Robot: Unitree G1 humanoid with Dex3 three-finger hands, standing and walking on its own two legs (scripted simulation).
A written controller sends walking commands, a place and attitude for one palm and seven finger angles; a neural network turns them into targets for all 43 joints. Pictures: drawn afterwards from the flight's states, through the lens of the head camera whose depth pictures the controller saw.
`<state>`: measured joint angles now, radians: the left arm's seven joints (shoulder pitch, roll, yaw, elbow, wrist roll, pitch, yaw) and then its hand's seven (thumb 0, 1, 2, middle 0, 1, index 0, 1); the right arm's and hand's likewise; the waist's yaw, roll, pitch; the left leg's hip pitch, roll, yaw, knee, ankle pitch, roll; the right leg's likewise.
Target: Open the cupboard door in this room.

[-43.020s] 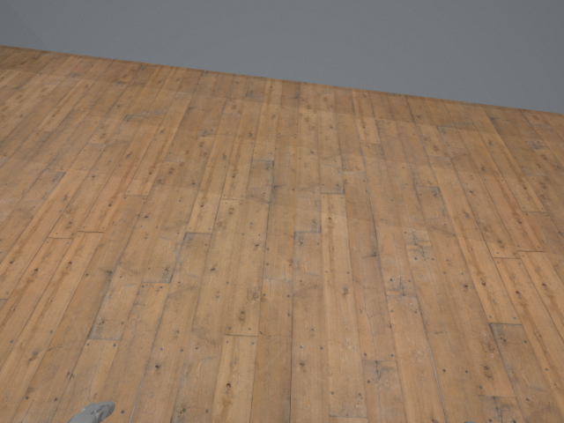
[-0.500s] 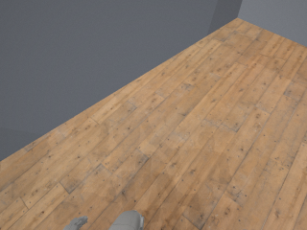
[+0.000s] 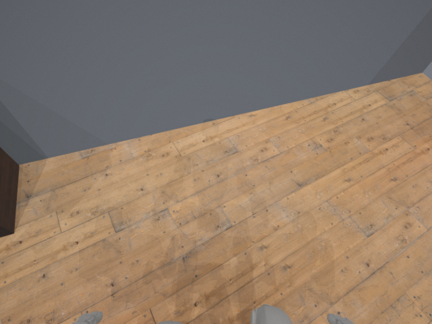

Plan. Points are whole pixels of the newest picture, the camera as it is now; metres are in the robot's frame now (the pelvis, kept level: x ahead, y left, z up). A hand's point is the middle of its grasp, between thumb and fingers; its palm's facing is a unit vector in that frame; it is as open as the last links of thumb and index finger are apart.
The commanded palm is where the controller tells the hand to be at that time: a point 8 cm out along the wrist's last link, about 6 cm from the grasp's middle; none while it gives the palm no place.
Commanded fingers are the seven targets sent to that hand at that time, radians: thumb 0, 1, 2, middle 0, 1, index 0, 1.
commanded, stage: turn to face it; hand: left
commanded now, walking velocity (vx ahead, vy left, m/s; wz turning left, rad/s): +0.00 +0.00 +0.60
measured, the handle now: out of the picture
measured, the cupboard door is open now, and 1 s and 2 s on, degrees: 44 44 44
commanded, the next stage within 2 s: take the last steps up to it in 1.82 s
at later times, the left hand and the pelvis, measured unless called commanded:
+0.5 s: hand out of the picture +0.02 +0.15 -0.16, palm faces +0.32 -0.92 -0.24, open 7.3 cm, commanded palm none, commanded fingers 0.00 0.90 0.90 -0.20 -0.30 -0.20 -0.30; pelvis +0.01 -0.06 +0.00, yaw +19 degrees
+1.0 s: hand out of the picture +0.01 +0.17 -0.15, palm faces +0.56 -0.77 -0.30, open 7.4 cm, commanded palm none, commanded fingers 0.00 0.90 0.90 -0.20 -0.30 -0.20 -0.30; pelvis +0.04 -0.08 -0.01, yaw +35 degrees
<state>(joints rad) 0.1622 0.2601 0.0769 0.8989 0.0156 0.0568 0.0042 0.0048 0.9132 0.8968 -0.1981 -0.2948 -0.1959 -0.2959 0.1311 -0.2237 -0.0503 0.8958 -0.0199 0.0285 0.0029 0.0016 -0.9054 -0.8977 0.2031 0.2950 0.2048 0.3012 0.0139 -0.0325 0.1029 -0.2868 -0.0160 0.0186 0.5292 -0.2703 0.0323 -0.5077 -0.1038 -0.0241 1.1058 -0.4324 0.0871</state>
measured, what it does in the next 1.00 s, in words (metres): steps on the spot, turning left: right foot, then left foot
